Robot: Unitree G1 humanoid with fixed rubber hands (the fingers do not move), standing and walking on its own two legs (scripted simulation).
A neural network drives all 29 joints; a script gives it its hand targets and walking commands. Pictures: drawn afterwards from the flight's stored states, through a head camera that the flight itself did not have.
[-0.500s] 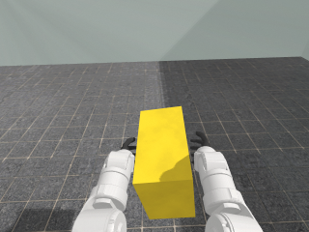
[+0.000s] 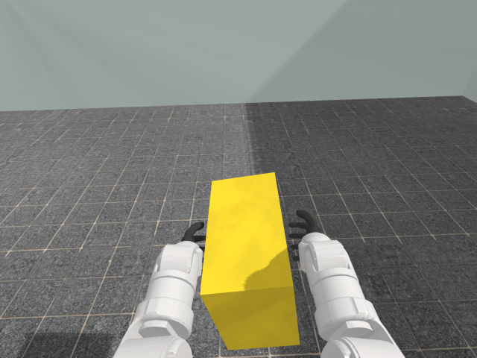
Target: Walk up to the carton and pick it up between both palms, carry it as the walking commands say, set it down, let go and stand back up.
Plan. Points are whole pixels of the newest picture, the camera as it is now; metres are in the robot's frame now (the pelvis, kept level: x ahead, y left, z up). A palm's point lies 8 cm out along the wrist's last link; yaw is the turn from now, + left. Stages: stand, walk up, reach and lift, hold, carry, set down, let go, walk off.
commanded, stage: hold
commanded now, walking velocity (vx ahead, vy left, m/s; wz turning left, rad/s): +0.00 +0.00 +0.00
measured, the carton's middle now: (252, 256) +0.35 -0.01 -0.01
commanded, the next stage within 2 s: carry in 0.66 s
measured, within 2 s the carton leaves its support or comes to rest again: neither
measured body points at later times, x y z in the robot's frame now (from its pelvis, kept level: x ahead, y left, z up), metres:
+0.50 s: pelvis +0.00 +0.00 +0.00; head -0.09 +0.00 +0.44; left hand +0.31 +0.11 +0.05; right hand +0.32 -0.12 +0.07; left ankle +0.05 +0.14 -0.73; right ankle +0.05 -0.12 -0.73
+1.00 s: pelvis +0.03 +0.01 +0.00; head +0.00 +0.02 +0.45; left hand +0.36 +0.13 +0.09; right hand +0.37 -0.10 +0.11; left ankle +0.05 +0.14 -0.73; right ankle +0.04 -0.12 -0.72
